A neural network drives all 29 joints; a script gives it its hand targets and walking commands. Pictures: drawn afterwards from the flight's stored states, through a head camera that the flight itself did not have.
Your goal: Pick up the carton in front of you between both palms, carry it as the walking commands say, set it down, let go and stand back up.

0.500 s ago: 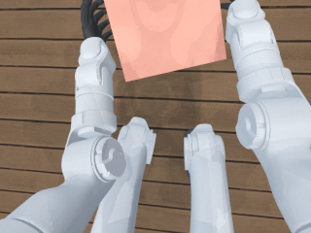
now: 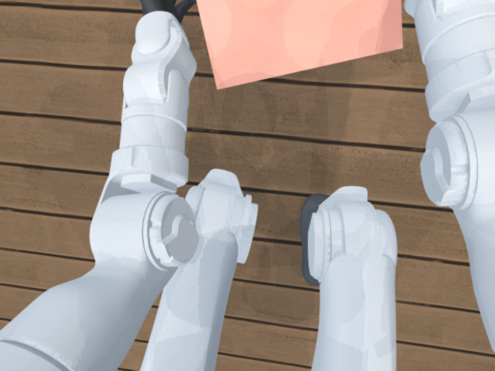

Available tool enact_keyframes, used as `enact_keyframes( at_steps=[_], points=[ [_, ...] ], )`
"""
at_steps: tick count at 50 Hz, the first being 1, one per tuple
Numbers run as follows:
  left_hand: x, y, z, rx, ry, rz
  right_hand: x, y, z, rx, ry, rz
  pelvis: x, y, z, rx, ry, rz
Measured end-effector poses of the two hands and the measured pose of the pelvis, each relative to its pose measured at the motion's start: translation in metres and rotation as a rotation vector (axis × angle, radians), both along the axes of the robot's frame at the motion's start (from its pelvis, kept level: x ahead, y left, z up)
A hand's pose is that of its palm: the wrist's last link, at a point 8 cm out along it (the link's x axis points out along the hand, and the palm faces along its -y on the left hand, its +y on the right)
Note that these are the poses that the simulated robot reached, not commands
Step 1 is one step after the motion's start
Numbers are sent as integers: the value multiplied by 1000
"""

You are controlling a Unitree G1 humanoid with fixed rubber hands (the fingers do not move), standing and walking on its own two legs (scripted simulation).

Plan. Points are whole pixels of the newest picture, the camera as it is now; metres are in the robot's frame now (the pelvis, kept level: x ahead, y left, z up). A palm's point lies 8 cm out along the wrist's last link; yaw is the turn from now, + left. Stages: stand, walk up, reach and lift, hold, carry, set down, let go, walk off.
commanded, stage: set down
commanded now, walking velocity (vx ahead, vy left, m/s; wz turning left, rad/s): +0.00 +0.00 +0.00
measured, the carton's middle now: out of the picture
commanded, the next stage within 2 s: none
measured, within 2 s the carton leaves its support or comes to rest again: rests again in 0.26 s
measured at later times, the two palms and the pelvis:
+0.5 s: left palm (161, 5) +0.52 +0.15 -0.16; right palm out of the picture +0.59 -0.15 -0.17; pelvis +0.01 -0.01 -0.01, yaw +1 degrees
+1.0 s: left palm (147, 34) +0.50 +0.18 -0.19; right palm out of the picture +0.57 -0.17 -0.21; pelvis +0.00 -0.01 -0.01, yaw +1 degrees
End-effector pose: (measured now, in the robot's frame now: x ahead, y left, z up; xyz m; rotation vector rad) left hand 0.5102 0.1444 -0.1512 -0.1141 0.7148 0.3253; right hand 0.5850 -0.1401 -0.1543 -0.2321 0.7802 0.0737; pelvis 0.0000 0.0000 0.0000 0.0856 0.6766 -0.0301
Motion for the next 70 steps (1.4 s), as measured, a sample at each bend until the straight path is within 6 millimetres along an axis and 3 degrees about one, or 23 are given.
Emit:
enact_keyframes(
  at_steps=[9, 28, 41, 45, 49, 54, 60, 65, 70],
  points=[
    [0, 1, 0, 1, -3, -29, -6, -5, -3, 45, -8, -13, -3, -1, -5, 0, -19, 2],
    [14, 9, -15, 3, 6, -75, 4, -8, -21, 84, -21, 11, 8, -6, -8, 10, 6, 5],
    [14, 10, -16, 5, 3, -92, 3, -9, -23, 103, -37, 21, 5, -8, -13, 17, -19, 5],
    [4, 11, -29, 23, 62, -118, 0, -11, -28, 97, -50, 34, 2, -9, -14, 19, -36, 3],
    [-13, 32, -43, 70, 107, -67, -16, -22, -50, 74, -13, -5, -1, -8, -14, 17, -46, 8],
    [-14, 63, -46, 90, 86, -19, -20, -40, -64, 47, -24, -46, -7, -7, -18, 8, -53, 37],
    [-8, 67, -38, 80, 55, -12, -4, -47, -42, 44, -86, -32, -13, -4, -22, 3, -78, 45],
    [-2, 59, -7, 69, -16, 0, 11, -37, 0, 50, -131, -2, -16, -3, -16, 0, -77, 50],
    [-4, 52, 28, 62, -33, 7, 17, -28, 46, 47, -133, 5, -15, -3, 5, -8, -54, 53]
  ],
)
